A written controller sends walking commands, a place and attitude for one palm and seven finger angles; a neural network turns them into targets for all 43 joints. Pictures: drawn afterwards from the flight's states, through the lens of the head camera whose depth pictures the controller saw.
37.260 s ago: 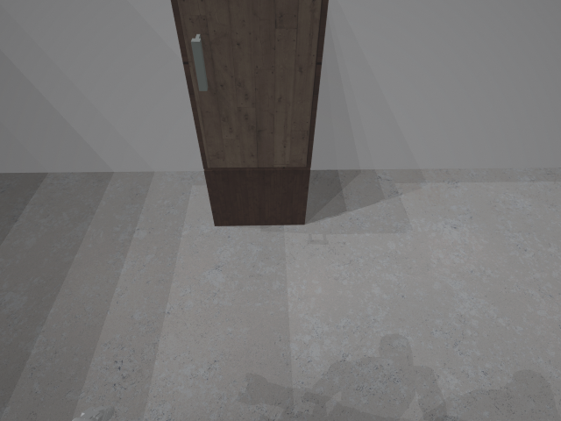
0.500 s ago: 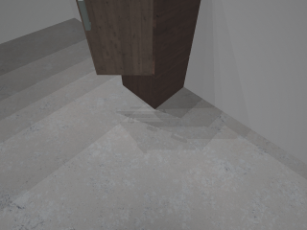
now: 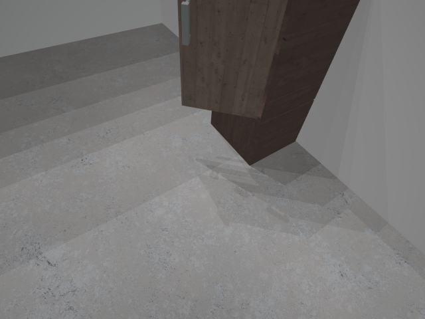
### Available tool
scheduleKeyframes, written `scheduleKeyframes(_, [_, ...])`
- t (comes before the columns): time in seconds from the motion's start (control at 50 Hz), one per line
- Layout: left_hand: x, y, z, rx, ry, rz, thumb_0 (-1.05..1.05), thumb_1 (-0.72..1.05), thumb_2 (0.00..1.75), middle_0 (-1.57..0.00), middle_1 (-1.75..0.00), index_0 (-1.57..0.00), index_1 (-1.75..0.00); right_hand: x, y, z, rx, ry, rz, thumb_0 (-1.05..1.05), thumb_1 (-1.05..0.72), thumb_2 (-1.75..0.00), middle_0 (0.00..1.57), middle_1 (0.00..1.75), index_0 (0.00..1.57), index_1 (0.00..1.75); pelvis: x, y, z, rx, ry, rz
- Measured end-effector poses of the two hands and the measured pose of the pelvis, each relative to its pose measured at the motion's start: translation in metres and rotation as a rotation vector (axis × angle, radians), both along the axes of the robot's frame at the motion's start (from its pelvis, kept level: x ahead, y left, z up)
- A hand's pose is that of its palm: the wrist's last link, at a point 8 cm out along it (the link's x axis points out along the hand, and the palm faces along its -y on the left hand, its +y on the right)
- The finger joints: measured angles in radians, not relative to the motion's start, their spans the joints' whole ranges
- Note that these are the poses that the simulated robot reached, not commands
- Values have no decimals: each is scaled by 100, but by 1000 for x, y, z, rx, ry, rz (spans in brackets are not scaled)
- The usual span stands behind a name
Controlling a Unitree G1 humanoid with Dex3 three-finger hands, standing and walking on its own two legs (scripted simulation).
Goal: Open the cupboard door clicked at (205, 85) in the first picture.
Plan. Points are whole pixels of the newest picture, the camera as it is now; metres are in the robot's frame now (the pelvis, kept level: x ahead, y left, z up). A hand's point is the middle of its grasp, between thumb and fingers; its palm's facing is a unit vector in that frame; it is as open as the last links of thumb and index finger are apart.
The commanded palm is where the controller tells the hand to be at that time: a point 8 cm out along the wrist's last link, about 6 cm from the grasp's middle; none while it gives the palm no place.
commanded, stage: take the last steps up to it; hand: left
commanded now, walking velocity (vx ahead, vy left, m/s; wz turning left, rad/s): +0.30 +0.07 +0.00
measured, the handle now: (187, 22) +1.06 +0.21 +0.04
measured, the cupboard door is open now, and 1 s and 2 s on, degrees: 45 45 45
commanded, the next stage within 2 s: come to a stop and stand still in 1.06 s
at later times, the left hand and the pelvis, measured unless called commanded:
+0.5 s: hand (157, 236) +0.31 +0.16 -0.15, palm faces -0.03 -0.98 -0.19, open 7.4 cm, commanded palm none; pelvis +0.17 -0.01 -0.01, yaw +0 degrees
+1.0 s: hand (128, 237) +0.31 +0.24 -0.18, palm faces +0.06 -0.99 -0.15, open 7.3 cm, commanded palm none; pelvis +0.36 +0.07 +0.00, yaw -2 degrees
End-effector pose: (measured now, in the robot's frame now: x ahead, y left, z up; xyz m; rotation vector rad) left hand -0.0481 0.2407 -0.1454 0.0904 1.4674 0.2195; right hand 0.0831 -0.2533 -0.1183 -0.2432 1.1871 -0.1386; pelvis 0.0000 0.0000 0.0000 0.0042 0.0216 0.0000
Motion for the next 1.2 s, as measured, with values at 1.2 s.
scheduleKeyframes(1.2, [533,64,16,-8,-207,-134,2,93,90,-19,-30,-20,-30,338,92,0,16,132,-130,-1,-94,-89,20,30,20,30,427,75,15,-2,-17,-41])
